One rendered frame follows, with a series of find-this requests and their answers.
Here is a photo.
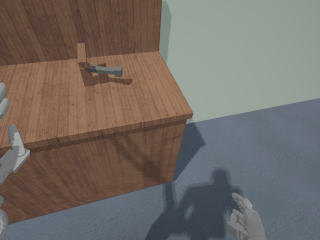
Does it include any counter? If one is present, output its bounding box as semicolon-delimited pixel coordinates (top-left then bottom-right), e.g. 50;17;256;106
0;0;193;225

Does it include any left robot hand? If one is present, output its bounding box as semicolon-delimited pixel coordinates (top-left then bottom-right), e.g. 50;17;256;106
0;82;30;185

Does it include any tap lever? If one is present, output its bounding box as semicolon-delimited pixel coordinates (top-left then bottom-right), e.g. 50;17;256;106
89;65;123;77

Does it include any right robot hand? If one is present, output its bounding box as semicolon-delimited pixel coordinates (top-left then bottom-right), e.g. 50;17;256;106
227;192;266;240

